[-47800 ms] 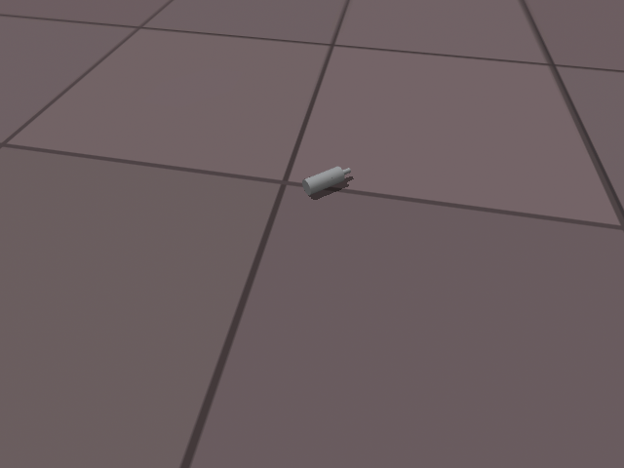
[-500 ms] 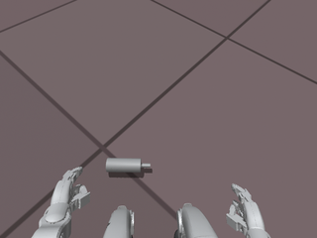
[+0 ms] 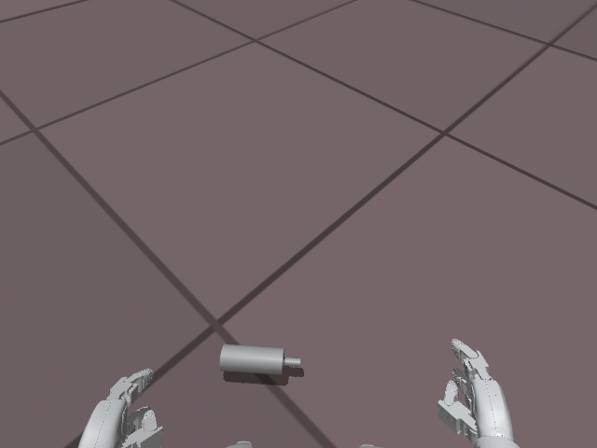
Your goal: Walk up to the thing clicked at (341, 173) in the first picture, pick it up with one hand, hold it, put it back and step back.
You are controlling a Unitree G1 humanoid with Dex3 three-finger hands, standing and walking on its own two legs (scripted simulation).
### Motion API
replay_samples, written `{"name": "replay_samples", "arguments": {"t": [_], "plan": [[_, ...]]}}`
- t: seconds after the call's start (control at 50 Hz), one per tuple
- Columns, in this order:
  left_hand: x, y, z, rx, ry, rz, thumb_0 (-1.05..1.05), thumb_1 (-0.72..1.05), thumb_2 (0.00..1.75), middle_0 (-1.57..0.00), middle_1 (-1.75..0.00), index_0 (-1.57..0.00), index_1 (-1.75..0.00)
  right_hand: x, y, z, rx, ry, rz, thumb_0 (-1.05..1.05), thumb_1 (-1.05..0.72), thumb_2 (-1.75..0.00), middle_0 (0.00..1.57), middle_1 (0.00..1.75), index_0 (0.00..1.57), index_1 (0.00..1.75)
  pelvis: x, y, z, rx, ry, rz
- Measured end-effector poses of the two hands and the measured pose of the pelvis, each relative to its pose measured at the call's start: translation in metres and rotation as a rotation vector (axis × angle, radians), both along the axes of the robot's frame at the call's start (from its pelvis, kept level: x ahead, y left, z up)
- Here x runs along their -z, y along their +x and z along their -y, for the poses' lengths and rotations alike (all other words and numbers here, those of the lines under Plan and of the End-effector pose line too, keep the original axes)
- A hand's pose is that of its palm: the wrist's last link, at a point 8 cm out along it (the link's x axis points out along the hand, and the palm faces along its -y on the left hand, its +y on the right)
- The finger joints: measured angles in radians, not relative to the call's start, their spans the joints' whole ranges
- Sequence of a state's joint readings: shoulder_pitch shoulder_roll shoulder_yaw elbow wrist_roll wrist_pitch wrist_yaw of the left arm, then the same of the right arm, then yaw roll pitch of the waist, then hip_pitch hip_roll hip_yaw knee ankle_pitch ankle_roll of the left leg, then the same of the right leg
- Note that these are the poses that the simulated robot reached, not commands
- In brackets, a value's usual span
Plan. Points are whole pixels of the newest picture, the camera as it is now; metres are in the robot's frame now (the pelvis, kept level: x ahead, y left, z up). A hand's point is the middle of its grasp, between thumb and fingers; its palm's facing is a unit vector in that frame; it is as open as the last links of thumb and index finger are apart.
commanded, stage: home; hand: left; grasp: from above
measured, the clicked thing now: (261, 359) +0.47 +0.10 -0.67
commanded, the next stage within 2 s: stand in 1.78 s
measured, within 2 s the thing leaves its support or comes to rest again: neither
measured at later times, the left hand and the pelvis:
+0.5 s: hand (157, 435) +0.16 +0.18 -0.04, palm faces +0.04 -0.98 -0.20, open 7.4 cm; pelvis -0.01 +0.00 +0.00, yaw -1 degrees
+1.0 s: hand (159, 438) +0.16 +0.18 -0.04, palm faces +0.04 -0.98 -0.20, open 7.4 cm; pelvis -0.01 +0.00 +0.00, yaw +0 degrees
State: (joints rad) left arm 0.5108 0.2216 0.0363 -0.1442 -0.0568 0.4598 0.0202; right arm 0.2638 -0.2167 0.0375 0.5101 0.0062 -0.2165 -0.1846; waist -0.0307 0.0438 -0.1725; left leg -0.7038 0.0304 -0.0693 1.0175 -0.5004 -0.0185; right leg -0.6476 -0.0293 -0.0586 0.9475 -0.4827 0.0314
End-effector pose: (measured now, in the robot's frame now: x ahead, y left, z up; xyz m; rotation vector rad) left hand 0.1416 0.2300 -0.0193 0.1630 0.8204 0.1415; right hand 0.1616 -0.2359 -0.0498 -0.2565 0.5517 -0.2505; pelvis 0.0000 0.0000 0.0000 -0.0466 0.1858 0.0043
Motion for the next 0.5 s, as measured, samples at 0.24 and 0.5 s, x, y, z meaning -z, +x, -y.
{"name": "replay_samples", "arguments": {"t": [0.24, 0.5], "plan": [[-0.001, 0.005, -0.001, 0.017, 0.004, 0.014, 0.01, 0.91, 0.9, -0.2, -0.3, -0.2, -0.3, 0.005, -0.013, -0.001, 0.014, 0.001, -0.041, 0.01, -0.9, -0.9, 0.2, 0.3, 0.2, 0.3, -0.001, 0.0, -0.002, 0.006, -0.003, 0.01], [-0.002, 0.002, -0.001, 0.027, 0.005, 0.016, 0.01, 0.91, 0.9, -0.2, -0.3, -0.2, -0.3, 0.009, -0.028, 0.001, 0.032, 0.004, -0.057, 0.01, -0.9, -0.9, 0.2, 0.3, 0.2, 0.3, 0.0, -0.005, -0.004, 0.011, -0.003, 0.016]]}}
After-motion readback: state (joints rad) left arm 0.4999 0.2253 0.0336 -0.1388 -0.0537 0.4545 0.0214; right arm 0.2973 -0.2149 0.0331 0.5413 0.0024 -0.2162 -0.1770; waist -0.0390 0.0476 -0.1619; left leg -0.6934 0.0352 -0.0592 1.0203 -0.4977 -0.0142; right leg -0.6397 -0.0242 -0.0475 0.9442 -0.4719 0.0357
